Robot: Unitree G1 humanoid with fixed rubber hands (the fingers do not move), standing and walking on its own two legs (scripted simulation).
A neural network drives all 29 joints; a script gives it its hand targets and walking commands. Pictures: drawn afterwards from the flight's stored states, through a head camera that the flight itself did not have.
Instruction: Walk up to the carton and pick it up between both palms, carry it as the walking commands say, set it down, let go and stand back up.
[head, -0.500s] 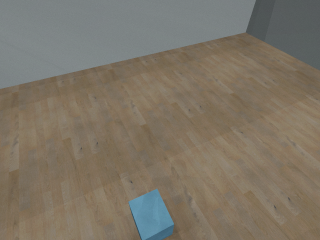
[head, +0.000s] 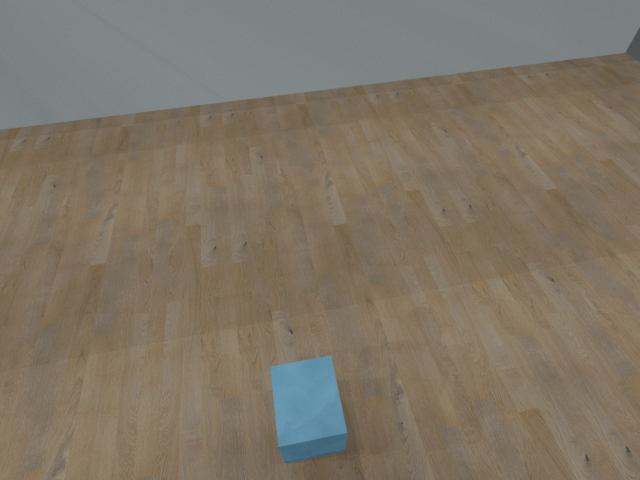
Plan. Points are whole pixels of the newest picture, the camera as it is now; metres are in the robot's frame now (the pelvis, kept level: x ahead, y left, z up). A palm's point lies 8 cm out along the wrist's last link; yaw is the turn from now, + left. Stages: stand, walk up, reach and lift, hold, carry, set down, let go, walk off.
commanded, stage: walk up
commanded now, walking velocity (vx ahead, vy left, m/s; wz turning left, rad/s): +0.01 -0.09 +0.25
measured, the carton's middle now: (308, 409) +0.41 +0.06 -0.66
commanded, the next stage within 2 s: none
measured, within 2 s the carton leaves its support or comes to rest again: neither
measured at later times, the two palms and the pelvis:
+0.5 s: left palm out of the picture +0.01 +0.22 -0.12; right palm out of the picture +0.06 -0.24 -0.15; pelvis +0.01 -0.02 +0.00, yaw +5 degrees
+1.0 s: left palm out of the picture +0.02 +0.24 -0.13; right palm out of the picture +0.07 -0.19 -0.13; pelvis +0.02 +0.02 +0.02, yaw +6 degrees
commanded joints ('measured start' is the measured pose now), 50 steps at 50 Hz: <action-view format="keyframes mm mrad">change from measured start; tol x32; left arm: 1 17 201 43 -18 0 -21 5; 50 125 88 -5 63 -13 -43 -16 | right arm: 1 132 13 16 -4 10 -5 -5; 50 83 34 33 34 24 -66 -12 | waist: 1 -39 -214 -59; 6 -103 248 33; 22 137 -349 -188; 32 -84 -387 -24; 35 -40 306 -4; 50 -1 -112 2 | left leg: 1 102 14 -6 -294 10 21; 6 336 384 -458 -800 669 210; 11 347 279 -308 -868 528 222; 15 328 226 -105 -725 1040 213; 20 135 71 -69 -529 735 91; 22 -107 -65 -23 -31 -87 -10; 26 -200 34 -120 127 28 -22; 33 247 -7 76 -539 242 -9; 36 33 333 -417 -947 202 136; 50 248 74 -83 -749 435 45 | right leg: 1 62 -314 294 -258 349 -169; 6 -315 -48 80 189 -231 53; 11 -236 -49 159 325 -116 64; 18 3 -35 69 -65 0 44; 22 372 -520 499 -215 877 -246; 31 -81 -213 142 -269 27 -75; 36 -90 -15 135 224 -262 44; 50 142 -75 238 -257 276 1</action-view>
